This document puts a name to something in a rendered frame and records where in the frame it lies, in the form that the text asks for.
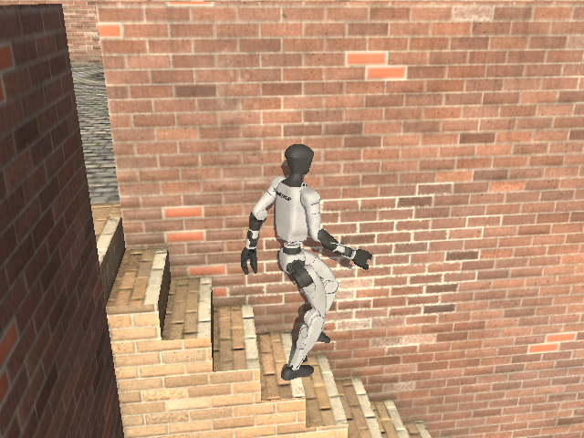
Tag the left robot forearm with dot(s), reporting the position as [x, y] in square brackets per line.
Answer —
[253, 232]

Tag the left robot upper arm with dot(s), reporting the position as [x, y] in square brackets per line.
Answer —
[259, 210]

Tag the robot left thigh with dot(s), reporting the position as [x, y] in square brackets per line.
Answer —
[327, 277]

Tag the right robot upper arm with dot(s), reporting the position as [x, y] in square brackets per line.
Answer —
[311, 200]

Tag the right robot hand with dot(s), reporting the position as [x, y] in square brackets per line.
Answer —
[361, 257]

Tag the left robot hand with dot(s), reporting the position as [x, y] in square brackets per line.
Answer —
[249, 254]

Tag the right robot forearm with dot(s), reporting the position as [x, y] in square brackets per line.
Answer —
[325, 238]

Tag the robot right foot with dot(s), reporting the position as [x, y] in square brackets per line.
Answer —
[304, 370]

